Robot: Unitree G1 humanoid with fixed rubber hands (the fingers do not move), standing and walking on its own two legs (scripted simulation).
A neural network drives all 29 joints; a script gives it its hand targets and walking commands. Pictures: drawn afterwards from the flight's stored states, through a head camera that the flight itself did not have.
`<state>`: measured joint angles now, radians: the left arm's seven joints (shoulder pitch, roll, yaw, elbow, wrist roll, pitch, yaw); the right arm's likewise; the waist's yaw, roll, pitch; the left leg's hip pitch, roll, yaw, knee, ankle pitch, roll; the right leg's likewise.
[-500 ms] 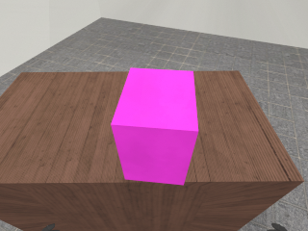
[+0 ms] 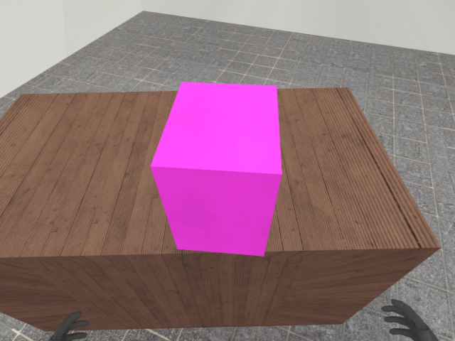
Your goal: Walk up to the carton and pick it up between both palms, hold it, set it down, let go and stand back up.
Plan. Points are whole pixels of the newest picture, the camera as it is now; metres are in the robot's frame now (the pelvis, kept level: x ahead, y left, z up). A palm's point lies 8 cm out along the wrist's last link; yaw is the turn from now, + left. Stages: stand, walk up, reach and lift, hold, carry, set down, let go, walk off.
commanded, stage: reach and lift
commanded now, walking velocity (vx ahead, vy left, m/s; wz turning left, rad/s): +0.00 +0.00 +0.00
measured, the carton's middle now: (224, 172) +0.43 +0.03 +0.06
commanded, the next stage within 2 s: none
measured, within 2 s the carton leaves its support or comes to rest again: neither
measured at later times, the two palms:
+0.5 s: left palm out of the picture +0.11 +0.31 -0.02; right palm out of the picture +0.11 -0.23 -0.02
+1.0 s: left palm out of the picture +0.12 +0.29 +0.01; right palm out of the picture +0.09 -0.16 +0.03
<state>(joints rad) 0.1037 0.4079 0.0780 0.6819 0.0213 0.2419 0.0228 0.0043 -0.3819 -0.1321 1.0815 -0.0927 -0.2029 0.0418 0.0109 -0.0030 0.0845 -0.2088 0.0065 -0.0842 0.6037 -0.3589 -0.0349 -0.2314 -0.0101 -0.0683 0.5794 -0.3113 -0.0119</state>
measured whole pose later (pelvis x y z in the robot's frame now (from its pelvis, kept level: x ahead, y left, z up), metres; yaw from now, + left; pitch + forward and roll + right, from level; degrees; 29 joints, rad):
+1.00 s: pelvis -0.08 +0.06 +0.02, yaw -6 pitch -7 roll +0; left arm 0.28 0.30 0.04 0.05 -0.03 0.27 0.01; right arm 0.34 -0.14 0.00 0.13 0.16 0.04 -0.05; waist 0.06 -0.08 0.07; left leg -0.05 0.00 0.11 0.28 -0.11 0.04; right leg 0.04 0.01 0.03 0.30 -0.21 -0.02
